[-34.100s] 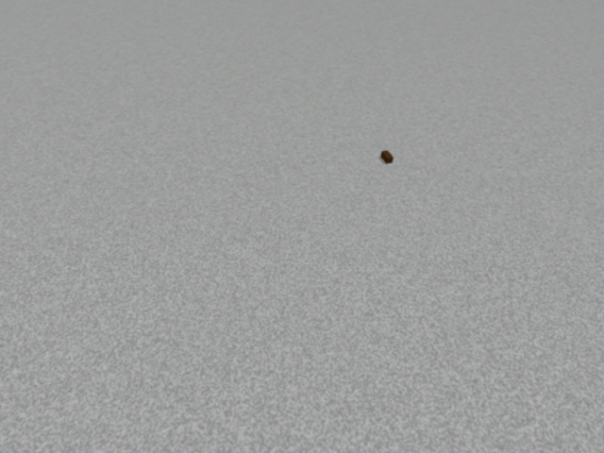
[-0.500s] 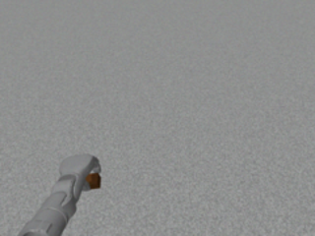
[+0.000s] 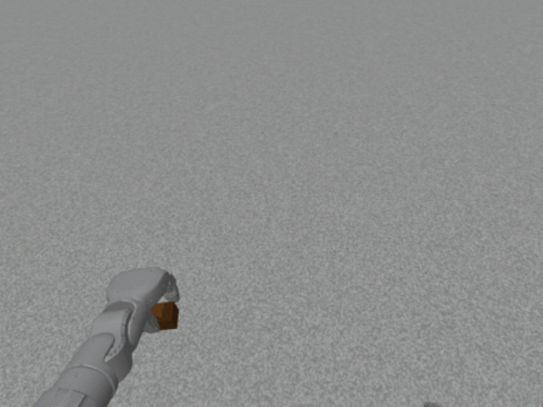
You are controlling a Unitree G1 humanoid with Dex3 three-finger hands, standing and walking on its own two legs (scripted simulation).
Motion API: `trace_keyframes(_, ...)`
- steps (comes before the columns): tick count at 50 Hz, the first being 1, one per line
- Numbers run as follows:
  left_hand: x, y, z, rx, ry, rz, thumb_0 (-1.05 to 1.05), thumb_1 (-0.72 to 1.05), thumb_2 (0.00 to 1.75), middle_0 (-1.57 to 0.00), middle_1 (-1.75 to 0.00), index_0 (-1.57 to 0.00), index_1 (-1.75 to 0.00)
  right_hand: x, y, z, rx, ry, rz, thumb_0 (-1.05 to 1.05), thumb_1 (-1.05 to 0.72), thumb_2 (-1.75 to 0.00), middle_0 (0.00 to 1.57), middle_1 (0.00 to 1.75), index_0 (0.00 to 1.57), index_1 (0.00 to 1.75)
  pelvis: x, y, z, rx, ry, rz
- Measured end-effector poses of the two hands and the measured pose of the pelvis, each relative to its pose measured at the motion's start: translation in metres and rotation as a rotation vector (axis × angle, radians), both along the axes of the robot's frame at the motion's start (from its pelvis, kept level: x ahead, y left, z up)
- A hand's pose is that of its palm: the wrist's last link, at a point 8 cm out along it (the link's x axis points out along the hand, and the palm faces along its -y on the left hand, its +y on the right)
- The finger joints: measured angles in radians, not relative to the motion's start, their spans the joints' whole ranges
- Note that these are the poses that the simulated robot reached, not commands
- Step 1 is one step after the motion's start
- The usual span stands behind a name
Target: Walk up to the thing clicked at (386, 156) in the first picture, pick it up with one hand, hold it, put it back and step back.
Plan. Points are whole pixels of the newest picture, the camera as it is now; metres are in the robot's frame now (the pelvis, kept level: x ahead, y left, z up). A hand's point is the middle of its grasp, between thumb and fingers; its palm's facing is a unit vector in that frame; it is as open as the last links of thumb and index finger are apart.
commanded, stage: hold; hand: left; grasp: from above
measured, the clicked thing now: (155, 317) +0.32 +0.23 -0.09
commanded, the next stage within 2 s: crouch in 1.14 s
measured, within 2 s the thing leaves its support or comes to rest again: neither
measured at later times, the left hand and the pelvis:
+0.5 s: hand (145, 317) +0.29 +0.21 -0.02, palm faces -0.42 -0.08 -0.91, open 6.7 cm; pelvis -0.01 -0.01 +0.01, yaw +0 degrees
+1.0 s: hand (143, 314) +0.29 +0.22 -0.02, palm faces -0.43 -0.08 -0.90, open 6.6 cm; pelvis -0.01 +0.00 +0.01, yaw +0 degrees
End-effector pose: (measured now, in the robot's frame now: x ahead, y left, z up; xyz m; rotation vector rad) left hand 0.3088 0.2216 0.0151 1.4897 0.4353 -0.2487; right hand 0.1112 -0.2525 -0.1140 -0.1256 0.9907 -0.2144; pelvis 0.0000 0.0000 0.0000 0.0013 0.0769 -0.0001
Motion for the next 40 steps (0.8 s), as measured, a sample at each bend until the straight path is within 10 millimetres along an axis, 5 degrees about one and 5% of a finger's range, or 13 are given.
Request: trace_keyframes(40,-0.012,-0.006,0.026,-0.012,-0.002,-0.017,0.01,0.53,0.0,-0.9,-0.37,-0.97,-0.27,0.018,0.001,0.016,0.008,-0.076,0.025,0.01,-0.9,-0.89,0.2,0.3,0.2,0.3,-0.007,-0.005,0.009,0.006,-0.055,-0.005)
